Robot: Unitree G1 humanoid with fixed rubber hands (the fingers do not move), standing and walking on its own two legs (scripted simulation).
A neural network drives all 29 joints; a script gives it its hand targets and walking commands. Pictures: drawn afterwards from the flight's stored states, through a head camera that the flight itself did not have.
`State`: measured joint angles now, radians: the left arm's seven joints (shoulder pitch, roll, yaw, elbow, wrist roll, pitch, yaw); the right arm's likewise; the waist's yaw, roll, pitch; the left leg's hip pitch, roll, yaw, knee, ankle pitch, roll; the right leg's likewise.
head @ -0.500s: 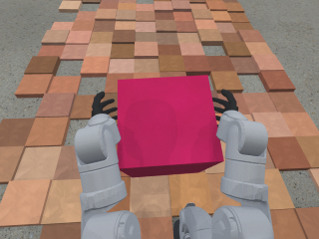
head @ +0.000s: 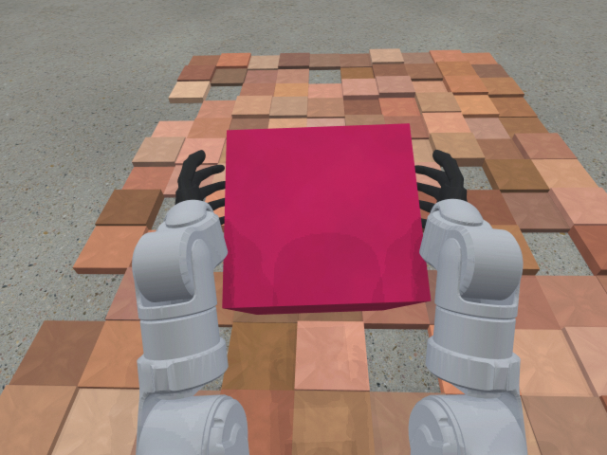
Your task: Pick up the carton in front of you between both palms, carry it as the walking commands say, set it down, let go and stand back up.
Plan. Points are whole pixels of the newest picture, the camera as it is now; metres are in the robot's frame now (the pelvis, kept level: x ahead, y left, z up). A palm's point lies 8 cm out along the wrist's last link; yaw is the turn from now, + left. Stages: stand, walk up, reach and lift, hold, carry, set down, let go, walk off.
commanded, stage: carry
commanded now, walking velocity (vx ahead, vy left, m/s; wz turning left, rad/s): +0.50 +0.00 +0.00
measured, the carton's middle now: (319, 236) +0.39 +0.01 +0.08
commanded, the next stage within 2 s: none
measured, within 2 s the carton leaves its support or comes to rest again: neither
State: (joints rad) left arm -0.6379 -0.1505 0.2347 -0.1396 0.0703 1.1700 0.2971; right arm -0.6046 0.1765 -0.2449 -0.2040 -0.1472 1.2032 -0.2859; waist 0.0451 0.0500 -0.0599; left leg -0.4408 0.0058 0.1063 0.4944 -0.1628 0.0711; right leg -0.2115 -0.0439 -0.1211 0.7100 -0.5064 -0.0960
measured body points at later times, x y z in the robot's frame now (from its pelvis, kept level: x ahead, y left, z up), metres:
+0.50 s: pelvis +0.30 +0.06 +0.00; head +0.32 +0.09 +0.45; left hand +0.64 +0.23 +0.10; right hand +0.66 -0.06 +0.10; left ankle +0.10 +0.06 -0.71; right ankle +0.46 +0.01 -0.70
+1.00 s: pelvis +0.62 +0.14 +0.01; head +0.62 +0.15 +0.46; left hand +0.97 +0.30 +0.13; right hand +0.96 +0.01 +0.12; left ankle +0.67 +0.24 -0.72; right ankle +0.50 +0.04 -0.64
